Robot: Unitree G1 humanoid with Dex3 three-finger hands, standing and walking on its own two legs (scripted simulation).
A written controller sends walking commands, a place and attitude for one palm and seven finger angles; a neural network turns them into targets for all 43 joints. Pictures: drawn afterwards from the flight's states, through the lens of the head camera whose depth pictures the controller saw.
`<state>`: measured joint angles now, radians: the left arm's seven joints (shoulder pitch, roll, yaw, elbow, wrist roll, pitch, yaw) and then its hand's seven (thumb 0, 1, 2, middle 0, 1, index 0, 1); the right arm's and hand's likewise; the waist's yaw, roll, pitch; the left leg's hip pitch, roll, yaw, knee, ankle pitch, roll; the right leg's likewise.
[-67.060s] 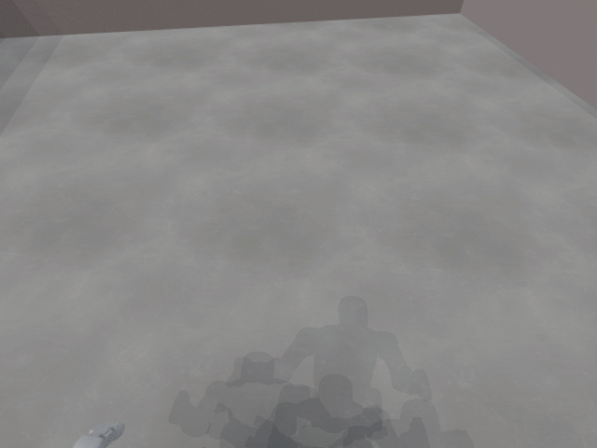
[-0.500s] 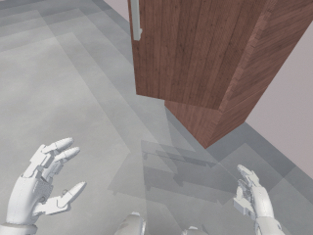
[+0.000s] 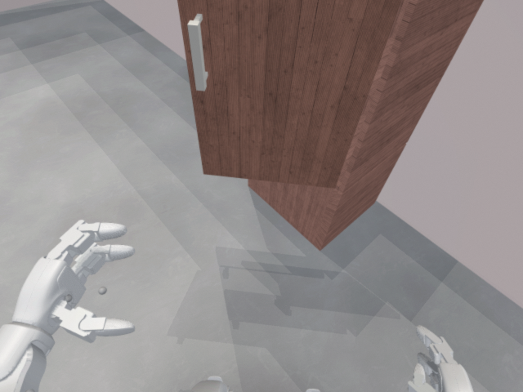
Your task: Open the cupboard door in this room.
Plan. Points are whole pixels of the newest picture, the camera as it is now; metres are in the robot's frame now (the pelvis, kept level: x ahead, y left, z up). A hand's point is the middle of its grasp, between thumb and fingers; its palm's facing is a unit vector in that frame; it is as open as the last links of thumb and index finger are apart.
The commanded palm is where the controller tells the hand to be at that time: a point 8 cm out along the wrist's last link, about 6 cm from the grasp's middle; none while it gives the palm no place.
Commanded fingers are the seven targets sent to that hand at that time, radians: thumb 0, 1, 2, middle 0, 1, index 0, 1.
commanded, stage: raise the hand with hooked fingers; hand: left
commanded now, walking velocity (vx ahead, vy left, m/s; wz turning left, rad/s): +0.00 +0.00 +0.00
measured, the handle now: (200, 53) +0.75 +0.18 +0.12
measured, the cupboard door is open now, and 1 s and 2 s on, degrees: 42 42 42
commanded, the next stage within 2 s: move the hooked fingers beside the handle in 0.98 s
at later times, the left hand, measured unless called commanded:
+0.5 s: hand (42, 221) +0.29 +0.29 +0.14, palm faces -0.01 -1.00 -0.05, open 14.0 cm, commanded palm +0.26 +0.33 +0.14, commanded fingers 0.00 -0.50 0.30 -0.30 -1.20 -0.30 -1.20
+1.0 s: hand (73, 219) +0.30 +0.26 +0.14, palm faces -0.04 -1.00 -0.02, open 14.0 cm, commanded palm +0.27 +0.31 +0.14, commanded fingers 0.00 -0.50 0.30 -0.30 -1.20 -0.30 -1.20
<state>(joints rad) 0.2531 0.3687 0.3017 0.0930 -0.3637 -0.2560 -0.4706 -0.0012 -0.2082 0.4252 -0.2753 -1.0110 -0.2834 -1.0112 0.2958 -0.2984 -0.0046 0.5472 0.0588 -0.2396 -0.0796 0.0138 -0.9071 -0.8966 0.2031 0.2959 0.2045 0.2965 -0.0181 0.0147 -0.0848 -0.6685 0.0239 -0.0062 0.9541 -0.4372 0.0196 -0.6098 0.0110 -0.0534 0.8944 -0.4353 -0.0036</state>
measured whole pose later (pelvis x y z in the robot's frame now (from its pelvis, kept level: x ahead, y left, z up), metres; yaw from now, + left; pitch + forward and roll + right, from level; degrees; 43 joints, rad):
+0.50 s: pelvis +0.00 +0.01 +0.02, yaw +1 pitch +4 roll -3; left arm -0.10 0.48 0.43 0.32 -0.37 -0.11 -0.54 -0.01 -0.50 0.30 -0.30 -1.20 -0.31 -1.20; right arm 0.28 -0.27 0.08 0.54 0.06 -0.20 -0.10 0.01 -0.90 -0.90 0.21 0.30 0.21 0.30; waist 0.02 0.02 -0.05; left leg -0.51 0.01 -0.01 0.81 -0.38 0.03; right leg -0.44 0.00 -0.06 0.73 -0.37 0.01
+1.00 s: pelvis +0.01 -0.01 +0.02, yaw +0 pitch +5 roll -1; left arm -0.08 0.46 0.42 0.37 -0.38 -0.10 -0.56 -0.01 -0.50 0.30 -0.30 -1.20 -0.31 -1.20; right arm 0.28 -0.29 0.05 0.54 0.07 -0.18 -0.09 0.01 -0.91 -0.90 0.21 0.30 0.21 0.30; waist 0.01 0.04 -0.07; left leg -0.49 0.03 -0.01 0.77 -0.37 0.00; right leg -0.43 0.02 -0.06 0.72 -0.37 -0.02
